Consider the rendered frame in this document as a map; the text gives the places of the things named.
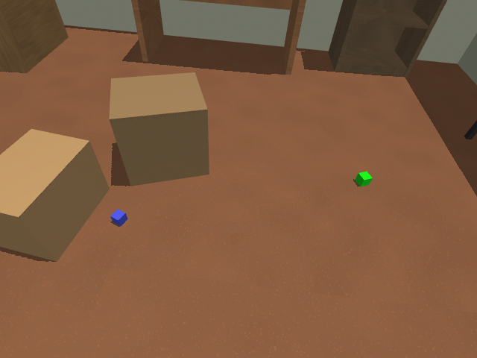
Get desk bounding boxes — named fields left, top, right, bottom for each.
left=131, top=0, right=306, bottom=75

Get bookshelf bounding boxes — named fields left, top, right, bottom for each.
left=328, top=0, right=447, bottom=77

